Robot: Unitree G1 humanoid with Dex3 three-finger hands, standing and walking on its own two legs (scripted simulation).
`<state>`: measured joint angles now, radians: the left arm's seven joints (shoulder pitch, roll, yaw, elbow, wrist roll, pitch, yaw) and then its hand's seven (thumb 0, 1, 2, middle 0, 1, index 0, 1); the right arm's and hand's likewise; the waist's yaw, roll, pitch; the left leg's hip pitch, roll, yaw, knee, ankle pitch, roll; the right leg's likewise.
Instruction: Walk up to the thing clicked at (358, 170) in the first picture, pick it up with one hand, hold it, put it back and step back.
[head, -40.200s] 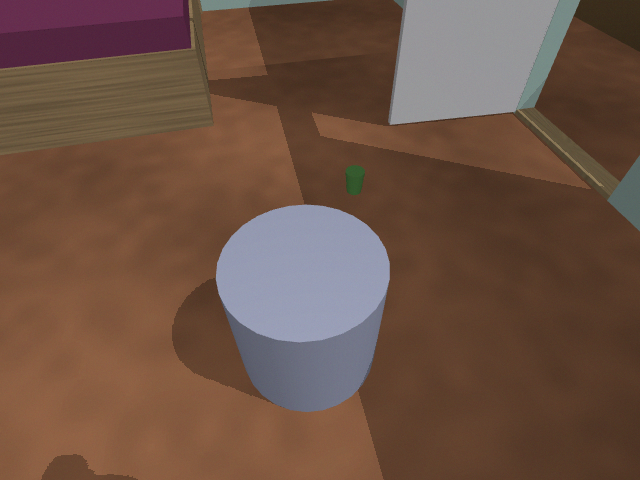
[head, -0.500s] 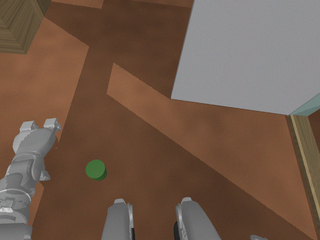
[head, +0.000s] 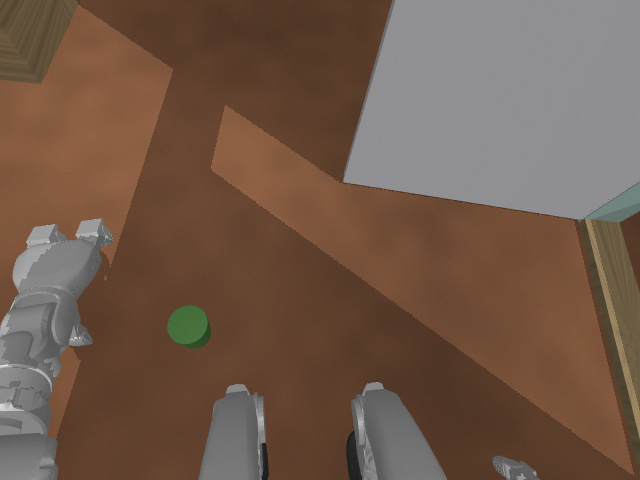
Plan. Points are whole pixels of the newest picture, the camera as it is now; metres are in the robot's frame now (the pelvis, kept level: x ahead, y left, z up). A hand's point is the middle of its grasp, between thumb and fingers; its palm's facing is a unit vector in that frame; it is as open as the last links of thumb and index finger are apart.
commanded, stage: go down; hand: left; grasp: from above
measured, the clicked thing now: (192, 329) +0.42 +0.25 -0.55
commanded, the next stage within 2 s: approach in 1.40 s
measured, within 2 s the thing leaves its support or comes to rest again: neither
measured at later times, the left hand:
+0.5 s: hand (75, 292) +0.38 +0.32 -0.12, palm faces -0.41 -0.04 -0.91, open 14.1 cm
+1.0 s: hand (72, 297) +0.38 +0.32 -0.11, palm faces -0.41 -0.03 -0.91, open 14.1 cm
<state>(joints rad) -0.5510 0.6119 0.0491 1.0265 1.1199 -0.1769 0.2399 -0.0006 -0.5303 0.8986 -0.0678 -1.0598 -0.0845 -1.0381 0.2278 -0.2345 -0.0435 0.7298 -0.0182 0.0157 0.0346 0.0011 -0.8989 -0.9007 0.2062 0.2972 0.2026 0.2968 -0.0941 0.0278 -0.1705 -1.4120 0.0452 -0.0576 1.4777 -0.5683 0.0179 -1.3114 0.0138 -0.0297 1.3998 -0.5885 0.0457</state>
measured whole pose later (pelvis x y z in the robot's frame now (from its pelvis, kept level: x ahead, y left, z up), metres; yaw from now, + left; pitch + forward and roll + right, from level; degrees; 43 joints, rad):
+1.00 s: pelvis -0.01 +0.00 -0.02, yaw +0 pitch +29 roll -7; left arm -0.58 0.66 0.07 1.05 1.15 -0.21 0.23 0.00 -0.52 0.94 -0.08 -1.07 -0.09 -1.06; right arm 0.23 -0.25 -0.03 0.72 -0.02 0.03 0.04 0.00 -0.91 -0.91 0.21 0.30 0.20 0.30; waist -0.11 0.03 -0.17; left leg -1.48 0.05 -0.07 1.54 -0.57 0.02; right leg -1.38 0.02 -0.04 1.46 -0.59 0.05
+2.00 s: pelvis -0.04 -0.01 -0.14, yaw -3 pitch +36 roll -8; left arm -0.79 0.71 0.10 1.29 1.28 -0.30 0.38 0.00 -0.55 0.97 -0.09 -1.11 -0.09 -1.11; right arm 0.15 -0.27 -0.02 0.76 -0.10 -0.03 0.10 0.00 -0.91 -0.91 0.20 0.30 0.20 0.30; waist -0.15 0.00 -0.16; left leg -1.97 0.04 -0.11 1.96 -0.63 0.01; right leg -1.86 0.03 -0.05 1.89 -0.67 0.05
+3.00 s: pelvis -0.05 -0.02 -0.31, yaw -8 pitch +29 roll -9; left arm -0.86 0.85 0.19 1.54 1.30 -0.34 0.52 0.00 -0.50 0.95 -0.08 -1.06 -0.07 -1.03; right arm 0.03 -0.28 0.10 0.76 -0.21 -0.07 0.18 0.00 -0.90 -0.90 0.20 0.30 0.20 0.30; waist -0.21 -0.10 0.03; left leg -2.35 0.03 -0.23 2.51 -0.68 -0.04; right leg -2.24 0.08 -0.12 2.42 -0.71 0.04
